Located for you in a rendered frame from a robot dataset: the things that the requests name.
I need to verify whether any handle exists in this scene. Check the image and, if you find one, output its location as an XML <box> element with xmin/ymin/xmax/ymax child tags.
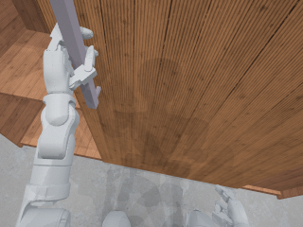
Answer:
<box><xmin>49</xmin><ymin>0</ymin><xmax>101</xmax><ymax>109</ymax></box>

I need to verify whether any left robot forearm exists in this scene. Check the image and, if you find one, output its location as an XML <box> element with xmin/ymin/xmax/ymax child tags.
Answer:
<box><xmin>15</xmin><ymin>93</ymin><xmax>80</xmax><ymax>227</ymax></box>

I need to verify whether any robot left upper arm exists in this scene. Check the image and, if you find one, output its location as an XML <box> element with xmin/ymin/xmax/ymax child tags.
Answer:
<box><xmin>18</xmin><ymin>208</ymin><xmax>71</xmax><ymax>227</ymax></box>

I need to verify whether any robot left hand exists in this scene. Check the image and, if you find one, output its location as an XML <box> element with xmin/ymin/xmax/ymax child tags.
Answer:
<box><xmin>43</xmin><ymin>23</ymin><xmax>98</xmax><ymax>96</ymax></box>

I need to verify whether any robot right thigh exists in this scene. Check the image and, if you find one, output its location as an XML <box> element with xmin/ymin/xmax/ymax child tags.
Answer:
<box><xmin>184</xmin><ymin>211</ymin><xmax>217</xmax><ymax>227</ymax></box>

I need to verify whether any robot right hand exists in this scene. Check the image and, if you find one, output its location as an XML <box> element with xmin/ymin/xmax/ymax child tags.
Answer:
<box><xmin>212</xmin><ymin>184</ymin><xmax>250</xmax><ymax>227</ymax></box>

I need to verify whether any robot thigh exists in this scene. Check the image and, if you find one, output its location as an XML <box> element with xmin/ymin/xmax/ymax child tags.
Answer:
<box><xmin>102</xmin><ymin>211</ymin><xmax>131</xmax><ymax>227</ymax></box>
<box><xmin>184</xmin><ymin>211</ymin><xmax>217</xmax><ymax>227</ymax></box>

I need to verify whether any robot left thigh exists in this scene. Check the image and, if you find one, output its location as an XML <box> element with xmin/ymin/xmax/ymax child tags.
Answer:
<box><xmin>102</xmin><ymin>211</ymin><xmax>131</xmax><ymax>227</ymax></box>

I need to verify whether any wardrobe door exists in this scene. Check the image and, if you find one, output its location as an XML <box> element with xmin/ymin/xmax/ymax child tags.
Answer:
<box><xmin>249</xmin><ymin>165</ymin><xmax>303</xmax><ymax>191</ymax></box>
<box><xmin>35</xmin><ymin>0</ymin><xmax>303</xmax><ymax>189</ymax></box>

